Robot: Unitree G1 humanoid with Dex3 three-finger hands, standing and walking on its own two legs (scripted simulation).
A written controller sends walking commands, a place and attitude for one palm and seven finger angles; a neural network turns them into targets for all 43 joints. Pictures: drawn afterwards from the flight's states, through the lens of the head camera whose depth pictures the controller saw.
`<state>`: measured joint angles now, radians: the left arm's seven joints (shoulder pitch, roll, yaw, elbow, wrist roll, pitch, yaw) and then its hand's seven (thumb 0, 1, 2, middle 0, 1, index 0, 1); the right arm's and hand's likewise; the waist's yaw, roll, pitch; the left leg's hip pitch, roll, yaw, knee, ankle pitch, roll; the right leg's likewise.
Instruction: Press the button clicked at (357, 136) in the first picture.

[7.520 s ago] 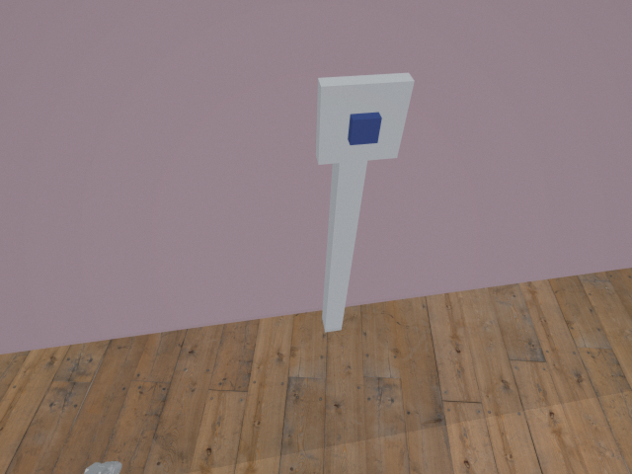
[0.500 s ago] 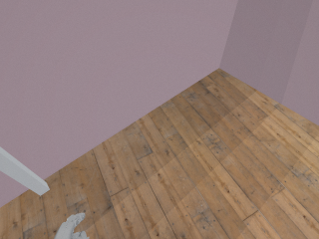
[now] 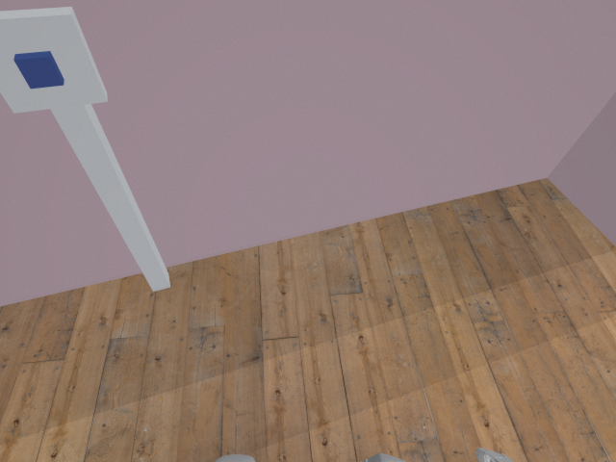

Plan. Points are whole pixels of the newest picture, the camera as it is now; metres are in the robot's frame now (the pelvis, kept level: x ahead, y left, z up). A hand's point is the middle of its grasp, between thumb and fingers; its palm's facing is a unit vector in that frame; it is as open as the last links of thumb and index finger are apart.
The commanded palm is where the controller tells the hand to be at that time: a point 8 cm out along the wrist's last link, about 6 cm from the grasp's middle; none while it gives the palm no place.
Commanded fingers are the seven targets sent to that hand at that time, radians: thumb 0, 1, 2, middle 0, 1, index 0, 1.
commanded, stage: turn to face it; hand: left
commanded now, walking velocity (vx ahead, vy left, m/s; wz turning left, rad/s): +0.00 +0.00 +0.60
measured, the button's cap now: (40, 69) +0.66 +0.52 +0.10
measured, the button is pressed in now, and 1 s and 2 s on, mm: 0 0 0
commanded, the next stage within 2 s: take the last steps up to it in 0.52 s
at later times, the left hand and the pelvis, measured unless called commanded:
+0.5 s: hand out of the picture +0.01 +0.16 -0.13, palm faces +0.29 -0.91 -0.28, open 7.4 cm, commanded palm none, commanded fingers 0.00 0.90 0.90 -0.20 -0.30 -0.20 -0.30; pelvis -0.01 -0.05 +0.02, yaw +16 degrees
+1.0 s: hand out of the picture -0.05 +0.20 -0.15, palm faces +0.41 -0.89 -0.19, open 7.4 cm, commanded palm none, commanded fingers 0.00 0.90 0.90 -0.20 -0.30 -0.20 -0.30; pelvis +0.01 +0.01 +0.02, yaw +22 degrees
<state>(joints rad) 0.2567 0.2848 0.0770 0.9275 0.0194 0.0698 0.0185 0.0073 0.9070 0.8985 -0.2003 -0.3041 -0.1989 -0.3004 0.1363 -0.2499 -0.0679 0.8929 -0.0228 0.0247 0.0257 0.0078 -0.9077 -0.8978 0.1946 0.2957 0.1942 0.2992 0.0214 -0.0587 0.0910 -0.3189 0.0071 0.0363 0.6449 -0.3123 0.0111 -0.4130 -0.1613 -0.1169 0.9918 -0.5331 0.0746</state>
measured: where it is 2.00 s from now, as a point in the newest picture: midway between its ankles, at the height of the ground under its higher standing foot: (256, 425)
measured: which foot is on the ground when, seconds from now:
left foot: down 0.00-0.32, up 0.34-0.72, down 0.74-1.00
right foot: up 0.00-0.30, down 0.32-0.74, up 0.76-1.00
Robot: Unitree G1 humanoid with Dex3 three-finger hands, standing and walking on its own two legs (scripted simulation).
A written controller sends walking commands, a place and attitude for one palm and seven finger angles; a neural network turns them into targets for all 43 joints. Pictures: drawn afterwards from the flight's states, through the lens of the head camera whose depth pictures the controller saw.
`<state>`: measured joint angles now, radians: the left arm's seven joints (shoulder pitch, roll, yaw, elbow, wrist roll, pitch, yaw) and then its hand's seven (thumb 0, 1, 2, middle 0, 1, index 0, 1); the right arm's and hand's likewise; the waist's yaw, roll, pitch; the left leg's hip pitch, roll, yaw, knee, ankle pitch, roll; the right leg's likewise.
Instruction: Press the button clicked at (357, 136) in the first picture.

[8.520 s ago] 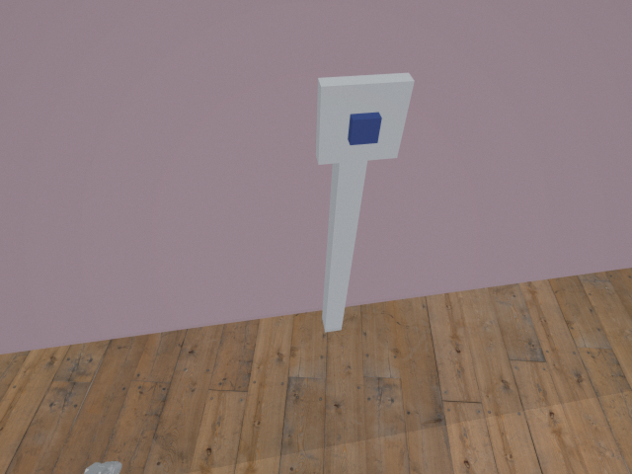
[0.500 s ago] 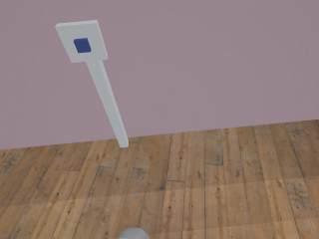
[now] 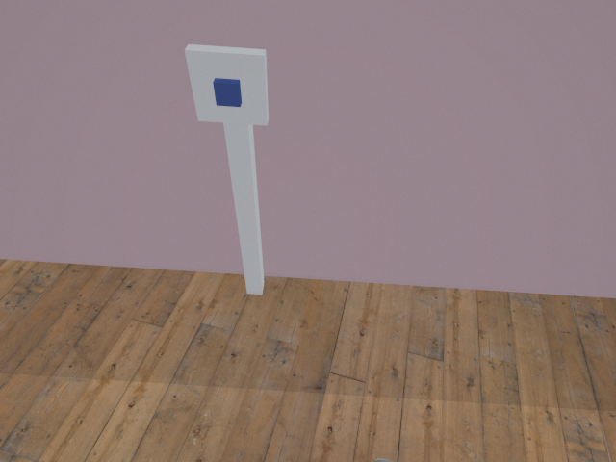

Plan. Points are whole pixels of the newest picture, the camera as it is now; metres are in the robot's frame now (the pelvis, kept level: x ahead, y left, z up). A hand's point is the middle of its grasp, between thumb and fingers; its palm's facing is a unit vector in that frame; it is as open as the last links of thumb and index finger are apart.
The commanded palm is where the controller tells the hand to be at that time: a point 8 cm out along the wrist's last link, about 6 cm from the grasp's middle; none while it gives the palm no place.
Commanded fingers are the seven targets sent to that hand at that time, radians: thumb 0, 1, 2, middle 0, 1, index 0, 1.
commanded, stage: take the last steps up to it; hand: left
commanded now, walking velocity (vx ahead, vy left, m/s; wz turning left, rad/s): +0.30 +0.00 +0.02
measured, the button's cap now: (228, 92) +0.79 +0.24 +0.08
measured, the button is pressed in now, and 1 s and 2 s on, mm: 0 0 0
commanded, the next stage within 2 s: come to a stop and stand still in 0.68 s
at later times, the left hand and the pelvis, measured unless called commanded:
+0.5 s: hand out of the picture +0.12 +0.16 -0.18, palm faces +0.11 -0.98 -0.15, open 7.3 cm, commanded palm none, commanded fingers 0.00 0.90 0.90 -0.20 -0.30 -0.20 -0.30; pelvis +0.15 -0.01 -0.01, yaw +2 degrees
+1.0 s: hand (208, 336) +0.36 +0.21 -0.18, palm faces +0.03 -0.98 -0.20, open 7.3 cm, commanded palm none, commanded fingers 0.00 0.90 0.90 -0.20 -0.30 -0.20 -0.30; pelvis +0.29 +0.03 -0.01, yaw +1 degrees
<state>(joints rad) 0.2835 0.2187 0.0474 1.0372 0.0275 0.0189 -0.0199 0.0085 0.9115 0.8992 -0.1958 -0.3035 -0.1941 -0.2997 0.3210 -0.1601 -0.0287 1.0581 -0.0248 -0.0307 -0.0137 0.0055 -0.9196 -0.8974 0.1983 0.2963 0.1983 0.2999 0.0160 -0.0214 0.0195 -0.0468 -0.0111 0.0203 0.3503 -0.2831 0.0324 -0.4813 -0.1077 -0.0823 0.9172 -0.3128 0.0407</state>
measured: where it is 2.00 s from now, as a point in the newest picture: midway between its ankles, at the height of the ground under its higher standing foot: outside the picture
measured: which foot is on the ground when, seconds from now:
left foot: down 0.00-0.16, up 0.18-0.54, down 0.56-1.00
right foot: up 0.00-0.14, down 0.16-0.58, up 0.60-1.00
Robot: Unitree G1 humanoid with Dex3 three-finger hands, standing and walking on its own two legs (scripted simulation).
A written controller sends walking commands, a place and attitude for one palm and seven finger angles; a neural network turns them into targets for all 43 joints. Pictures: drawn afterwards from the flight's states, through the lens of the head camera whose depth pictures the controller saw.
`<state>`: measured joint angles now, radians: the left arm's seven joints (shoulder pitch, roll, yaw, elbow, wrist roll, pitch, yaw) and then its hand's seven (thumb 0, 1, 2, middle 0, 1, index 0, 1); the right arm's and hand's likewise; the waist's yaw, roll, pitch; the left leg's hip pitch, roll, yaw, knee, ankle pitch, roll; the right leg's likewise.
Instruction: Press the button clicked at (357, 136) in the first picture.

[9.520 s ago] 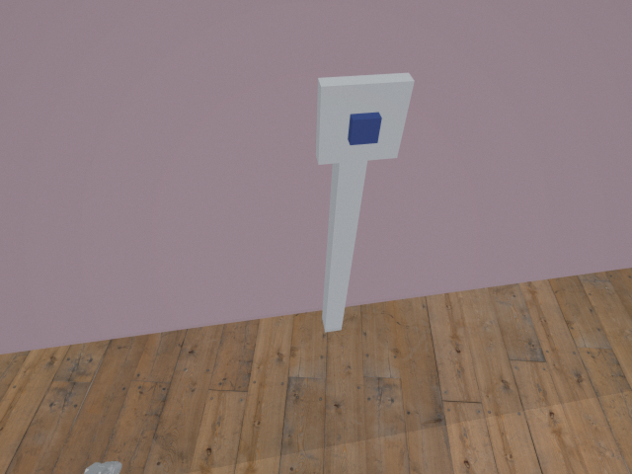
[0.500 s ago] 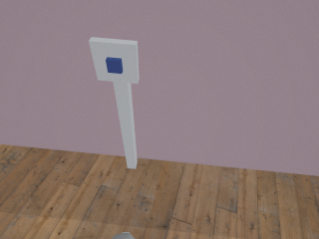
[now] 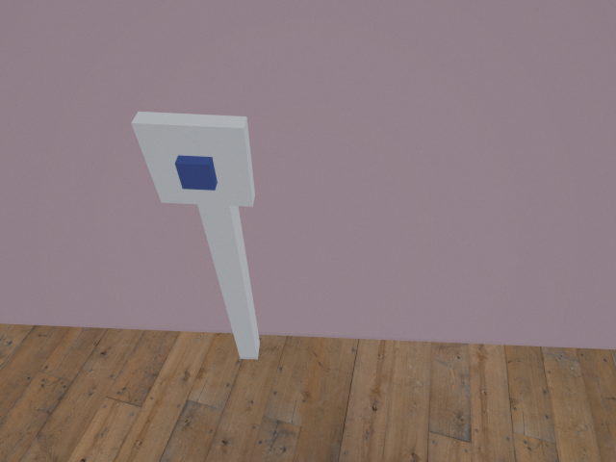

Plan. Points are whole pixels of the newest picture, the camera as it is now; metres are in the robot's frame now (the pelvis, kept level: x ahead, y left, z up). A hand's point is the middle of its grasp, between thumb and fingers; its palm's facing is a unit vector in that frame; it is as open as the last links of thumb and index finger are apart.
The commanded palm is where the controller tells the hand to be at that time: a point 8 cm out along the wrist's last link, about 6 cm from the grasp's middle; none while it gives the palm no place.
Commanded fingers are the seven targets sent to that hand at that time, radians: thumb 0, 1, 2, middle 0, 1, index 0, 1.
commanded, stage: come to a stop and stand still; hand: left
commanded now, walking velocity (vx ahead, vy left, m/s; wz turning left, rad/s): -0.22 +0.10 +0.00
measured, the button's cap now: (197, 171) +0.51 +0.20 +0.08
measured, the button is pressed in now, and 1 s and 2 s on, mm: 0 0 0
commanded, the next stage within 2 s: look again from close up in 1.62 s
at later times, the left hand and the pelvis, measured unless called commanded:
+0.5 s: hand out of the picture +0.00 +0.22 -0.18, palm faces +0.08 -0.98 -0.19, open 7.4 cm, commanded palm none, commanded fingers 0.00 0.90 0.90 -0.20 -0.30 -0.20 -0.30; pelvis -0.03 +0.03 +0.00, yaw +1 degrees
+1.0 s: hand out of the picture -0.05 +0.17 -0.18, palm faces +0.03 -0.98 -0.17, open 7.3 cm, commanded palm none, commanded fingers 0.00 0.90 0.90 -0.20 -0.30 -0.20 -0.30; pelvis -0.05 +0.01 +0.00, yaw +0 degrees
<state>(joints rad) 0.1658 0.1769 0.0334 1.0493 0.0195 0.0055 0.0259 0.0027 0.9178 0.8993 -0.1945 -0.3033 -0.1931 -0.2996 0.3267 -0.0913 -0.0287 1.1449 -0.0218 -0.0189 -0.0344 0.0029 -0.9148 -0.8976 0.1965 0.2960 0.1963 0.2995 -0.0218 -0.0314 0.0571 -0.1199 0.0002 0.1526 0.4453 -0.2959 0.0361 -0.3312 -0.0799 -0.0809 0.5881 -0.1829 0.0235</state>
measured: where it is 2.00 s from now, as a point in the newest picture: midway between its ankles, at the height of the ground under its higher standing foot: outside the picture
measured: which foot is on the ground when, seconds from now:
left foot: down 0.00-0.06, up 0.08-0.34, down 0.36-1.00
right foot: up 0.00-0.00, down 0.02-0.36, up 0.38-0.62, down 0.64-1.00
